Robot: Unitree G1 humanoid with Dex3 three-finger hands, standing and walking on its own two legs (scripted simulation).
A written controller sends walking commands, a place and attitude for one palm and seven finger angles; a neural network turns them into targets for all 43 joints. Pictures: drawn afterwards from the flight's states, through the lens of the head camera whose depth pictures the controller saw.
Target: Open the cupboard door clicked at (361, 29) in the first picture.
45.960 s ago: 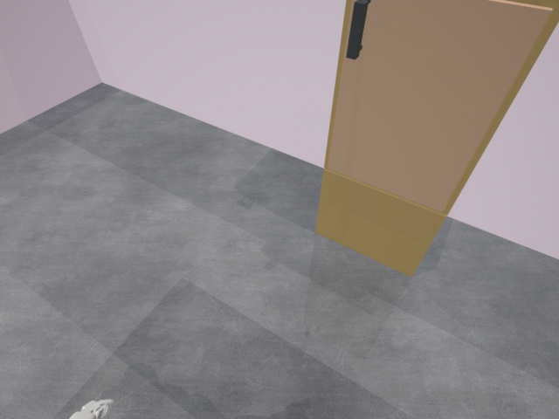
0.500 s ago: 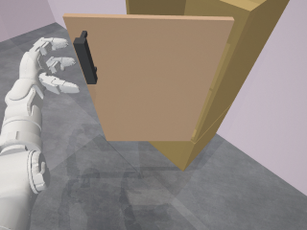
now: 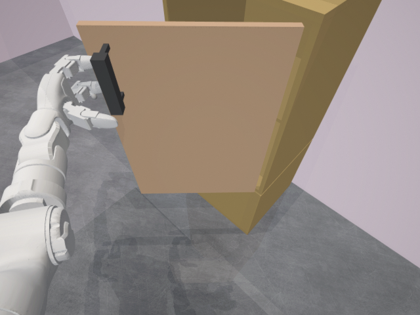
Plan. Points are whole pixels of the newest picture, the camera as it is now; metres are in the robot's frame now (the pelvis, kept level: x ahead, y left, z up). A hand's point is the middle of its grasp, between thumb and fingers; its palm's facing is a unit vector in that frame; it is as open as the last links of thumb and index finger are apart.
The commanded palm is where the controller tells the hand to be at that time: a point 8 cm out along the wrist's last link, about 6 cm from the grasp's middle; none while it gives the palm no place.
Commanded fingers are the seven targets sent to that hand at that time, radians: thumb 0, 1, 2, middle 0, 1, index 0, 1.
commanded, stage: slide the fingers in behind the handle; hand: left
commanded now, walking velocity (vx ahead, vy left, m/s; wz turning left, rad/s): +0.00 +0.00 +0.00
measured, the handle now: (111, 80) +0.53 +0.18 +0.16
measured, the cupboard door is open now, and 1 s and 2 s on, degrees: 44 44 44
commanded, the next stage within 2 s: close the thumb around the handle in 1.18 s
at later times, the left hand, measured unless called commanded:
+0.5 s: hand (112, 95) +0.48 +0.17 +0.17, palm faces +0.00 -1.00 +0.03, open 14.0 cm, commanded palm +0.45 +0.22 +0.16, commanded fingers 0.00 -0.50 0.30 -0.30 -1.20 -0.30 -1.20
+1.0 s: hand (116, 95) +0.48 +0.16 +0.17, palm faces +0.02 -1.00 +0.03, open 14.0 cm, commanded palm +0.45 +0.21 +0.16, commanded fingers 0.00 -0.50 0.30 -0.30 -1.20 -0.30 -1.20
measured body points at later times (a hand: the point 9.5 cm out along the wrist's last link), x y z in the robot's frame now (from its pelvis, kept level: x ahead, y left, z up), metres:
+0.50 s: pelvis +0.01 -0.01 +0.00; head +0.05 -0.02 +0.45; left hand +0.48 +0.22 +0.17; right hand +0.06 -0.28 -0.12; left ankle +0.03 +0.09 -0.73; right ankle -0.03 -0.09 -0.73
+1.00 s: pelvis +0.01 +0.00 +0.00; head +0.05 -0.01 +0.45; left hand +0.47 +0.22 +0.17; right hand +0.07 -0.27 -0.12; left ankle +0.03 +0.09 -0.73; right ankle -0.03 -0.09 -0.73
